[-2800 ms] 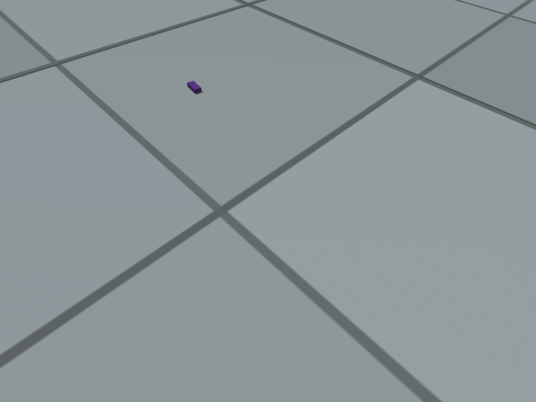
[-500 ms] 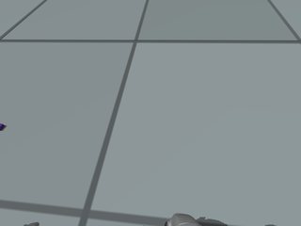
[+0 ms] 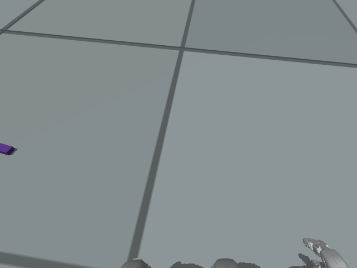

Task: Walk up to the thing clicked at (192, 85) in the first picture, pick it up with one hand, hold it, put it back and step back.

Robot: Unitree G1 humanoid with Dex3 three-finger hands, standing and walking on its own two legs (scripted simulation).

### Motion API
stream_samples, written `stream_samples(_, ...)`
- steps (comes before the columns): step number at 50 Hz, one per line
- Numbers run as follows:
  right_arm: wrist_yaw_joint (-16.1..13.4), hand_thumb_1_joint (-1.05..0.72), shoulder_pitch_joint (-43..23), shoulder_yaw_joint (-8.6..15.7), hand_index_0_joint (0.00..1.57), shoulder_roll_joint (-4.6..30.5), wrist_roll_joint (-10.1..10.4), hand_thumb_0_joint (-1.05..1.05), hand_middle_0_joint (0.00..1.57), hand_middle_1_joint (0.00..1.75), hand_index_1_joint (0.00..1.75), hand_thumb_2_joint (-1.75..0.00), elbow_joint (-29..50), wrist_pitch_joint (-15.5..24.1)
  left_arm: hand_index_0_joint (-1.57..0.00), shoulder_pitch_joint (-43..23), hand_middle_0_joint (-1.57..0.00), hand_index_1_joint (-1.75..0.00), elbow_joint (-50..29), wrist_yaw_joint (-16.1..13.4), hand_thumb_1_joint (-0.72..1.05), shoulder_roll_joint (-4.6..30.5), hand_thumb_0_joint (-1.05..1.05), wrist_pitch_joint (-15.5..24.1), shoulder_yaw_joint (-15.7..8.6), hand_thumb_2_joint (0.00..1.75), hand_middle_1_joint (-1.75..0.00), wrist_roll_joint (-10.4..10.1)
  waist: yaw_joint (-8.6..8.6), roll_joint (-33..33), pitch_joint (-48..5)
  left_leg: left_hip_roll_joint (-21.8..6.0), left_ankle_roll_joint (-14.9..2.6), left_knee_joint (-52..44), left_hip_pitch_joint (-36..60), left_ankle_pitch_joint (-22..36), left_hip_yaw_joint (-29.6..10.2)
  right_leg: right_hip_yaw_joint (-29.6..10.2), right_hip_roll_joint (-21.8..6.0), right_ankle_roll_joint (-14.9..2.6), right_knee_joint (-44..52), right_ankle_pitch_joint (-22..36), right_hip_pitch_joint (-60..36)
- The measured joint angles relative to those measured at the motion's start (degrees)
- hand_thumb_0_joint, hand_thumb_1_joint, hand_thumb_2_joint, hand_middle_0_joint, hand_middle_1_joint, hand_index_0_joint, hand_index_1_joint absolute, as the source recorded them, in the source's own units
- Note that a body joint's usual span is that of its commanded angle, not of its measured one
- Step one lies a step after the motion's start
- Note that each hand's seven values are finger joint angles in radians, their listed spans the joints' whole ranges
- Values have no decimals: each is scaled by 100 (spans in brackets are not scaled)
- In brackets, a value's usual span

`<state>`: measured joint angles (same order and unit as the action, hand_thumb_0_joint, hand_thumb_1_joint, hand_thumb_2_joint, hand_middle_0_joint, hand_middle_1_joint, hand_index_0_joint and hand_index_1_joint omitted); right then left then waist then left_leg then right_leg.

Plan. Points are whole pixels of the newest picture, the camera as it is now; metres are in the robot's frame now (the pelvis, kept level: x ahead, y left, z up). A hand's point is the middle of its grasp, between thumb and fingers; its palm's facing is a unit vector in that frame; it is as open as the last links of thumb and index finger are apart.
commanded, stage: walk up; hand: left
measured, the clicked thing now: (3, 148) +0.88 +1.11 -0.73
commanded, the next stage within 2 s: none
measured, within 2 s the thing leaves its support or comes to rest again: neither
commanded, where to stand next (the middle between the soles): +0.43 +0.99 m, yaw -19 degrees
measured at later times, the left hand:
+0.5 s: hand out of the picture +0.22 +0.50 -0.10, palm faces -0.06 -0.80 -0.60, open 7.4 cm
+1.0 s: hand out of the picture +0.37 +0.66 -0.12, palm faces -0.15 -0.82 -0.56, open 7.4 cm
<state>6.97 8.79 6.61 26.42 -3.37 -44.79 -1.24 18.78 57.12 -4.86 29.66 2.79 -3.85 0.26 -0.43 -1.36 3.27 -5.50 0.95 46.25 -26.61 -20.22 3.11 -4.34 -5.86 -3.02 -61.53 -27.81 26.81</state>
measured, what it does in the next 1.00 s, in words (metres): steps to the left: right foot, then left foot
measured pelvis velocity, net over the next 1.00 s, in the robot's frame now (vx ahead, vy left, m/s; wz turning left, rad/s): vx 0.24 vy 0.38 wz -0.15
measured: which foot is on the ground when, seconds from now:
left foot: down 0.00-0.24, up 0.26-0.56, down 0.58-0.92, up 0.94-1.00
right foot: up 0.00-0.22, down 0.24-0.60, up 0.62-0.90, down 0.92-1.00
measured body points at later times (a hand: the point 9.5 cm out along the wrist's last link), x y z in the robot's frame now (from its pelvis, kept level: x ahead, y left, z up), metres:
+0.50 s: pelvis +0.13 +0.18 +0.00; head +0.14 +0.14 +0.45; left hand +0.22 +0.54 -0.06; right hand +0.20 -0.16 -0.13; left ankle +0.19 +0.35 -0.67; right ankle +0.16 -0.01 -0.71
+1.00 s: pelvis +0.24 +0.38 +0.00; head +0.27 +0.34 +0.44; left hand +0.38 +0.70 -0.09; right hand +0.23 +0.05 -0.14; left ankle +0.21 +0.45 -0.65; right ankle +0.30 +0.26 -0.71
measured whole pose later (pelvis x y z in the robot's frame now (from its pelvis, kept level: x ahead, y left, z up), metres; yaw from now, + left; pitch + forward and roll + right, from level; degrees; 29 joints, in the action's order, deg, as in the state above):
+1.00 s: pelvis +0.24 +0.38 +0.00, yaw -9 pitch -2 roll -3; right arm 3.7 17.0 5.4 24.7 -4.1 -44.4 -6.2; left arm 14.5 50.2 -6.4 23.4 4.2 -2.1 0.1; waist -2.7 -7.1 7.1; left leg 2.0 0.6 68.6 -26.3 -30.2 1.2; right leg 7.9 0.0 -3.9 -42.9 -16.0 25.2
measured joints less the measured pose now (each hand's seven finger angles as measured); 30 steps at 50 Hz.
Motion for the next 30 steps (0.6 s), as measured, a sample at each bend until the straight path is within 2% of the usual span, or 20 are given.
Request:
stream_samples(2,-70,-90,107,-74,20,-142,10,1,20,30,30,-90,26,4,-20,-71,-21,-30,74,4,90,-34,1,44,54,89,-30,-81,-91,99,32,92,-118,-351,293,48,192,230,174,-14,-262,184,310)
stream_samples(4,-126,-90,229,-117,21,-197,2,1,20,30,30,-90,41,2,-20,-128,-21,-30,73,35,90,-117,1,104,116,89,-30,-120,-199,123,90,211,-248,-657,594,73,358,518,252,56,-46,293,468)
stream_samples(8,-197,-90,472,-125,21,-177,-63,1,20,30,30,-90,69,-73,-20,-232,-21,-30,-52,84,90,-360,1,158,194,89,-30,-130,-409,2,195,449,-491,-950,1079,-55,617,1055,342,122,915,556,463)
stream_samples(11,-180,-90,651,-127,21,-120,-79,1,20,30,30,-90,59,-211,-20,-259,-21,-30,-219,105,90,-494,1,204,184,89,-30,-109,-476,-130,160,601,-587,-761,1246,-383,764,1250,428,28,1922,1321,90)
stream_samples(12,-170,-90,722,-134,21,-114,-67,1,20,30,30,-90,62,-255,-20,-220,-21,-30,-321,100,90,-476,1,248,161,89,-30,-76,-459,-139,103,644,-576,-468,1177,-569,803,1219,441,-50,2263,1471,-104)
stream_samples(13,-180,-90,731,-131,21,-97,-60,1,20,30,30,-90,30,-293,-20,-237,-21,-30,-403,65,90,-495,1,277,121,89,-30,-36,-401,-258,112,610,-455,37,1009,-773,688,1218,490,-84,2160,1428,-100)
stream_samples(15,-211,-90,712,-126,20,-96,-72,1,20,30,30,-90,-43,-399,-21,-328,-21,-30,-534,-4,90,-535,1,251,129,89,-30,-23,-324,-525,155,648,-159,1261,501,-958,108,1303,523,-70,1890,1219,-105)
stream_samples(18,-174,-90,609,-147,20,-96,-55,1,20,30,30,-90,-150,-470,-21,-400,-21,-30,-633,-67,90,-560,1,231,130,89,-30,-21,-191,-726,152,511,-6,2351,-180,-708,-388,1282,440,11,1940,1140,-273)
stream_samples(22,-50,-90,441,-142,21,-28,-26,1,20,30,30,-90,-141,-427,-21,-322,-21,-30,-623,-28,90,-478,1,254,80,89,-30,62,-114,-752,107,40,8,2101,-583,-352,-717,1079,190,246,2064,1117,-446)
stream_samples(26,53,-90,304,-71,21,115,-23,1,20,30,30,-90,-88,-420,-21,-212,-21,-30,-566,35,90,-288,1,248,-4,89,-31,148,-58,-639,20,-311,-1,1107,-485,-381,-730,779,-128,315,1918,936,-389)
stream_samples(28,69,-90,273,-6,21,235,-17,1,20,30,30,-90,-69,-399,-21,-173,-21,-30,-533,51,90,-191,1,217,-34,89,-31,169,-21,-592,-28,-332,-27,689,-288,-369,-618,600,-298,342,1771,800,-315)
stream_samples(29,59,-90,278,34,21,288,-18,1,20,30,30,-90,-57,-364,-21,-163,-21,-30,-502,50,90,-133,1,184,-47,89,-31,177,-19,-546,-49,-283,25,483,-153,-295,-524,494,-404,325,1647,700,-261)
stream_samples(30,25,-90,268,75,21,263,-34,1,20,30,30,-90,-63,-311,-21,-186,-21,-30,-437,34,90,-43,1,133,-71,89,-31,180,-26,-368,-12,-127,95,562,-96,-343,-351,270,-549,206,1438,502,-195)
